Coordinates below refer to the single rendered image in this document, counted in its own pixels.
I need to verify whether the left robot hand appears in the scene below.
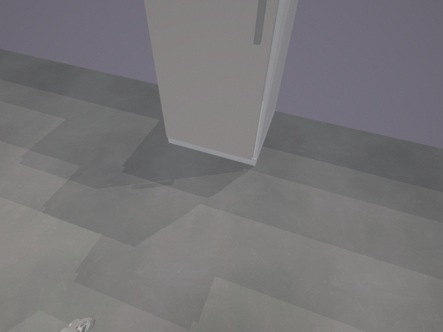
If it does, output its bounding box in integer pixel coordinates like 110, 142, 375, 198
60, 317, 96, 332

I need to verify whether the fridge door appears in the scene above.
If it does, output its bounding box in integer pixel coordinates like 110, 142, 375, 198
144, 0, 279, 160

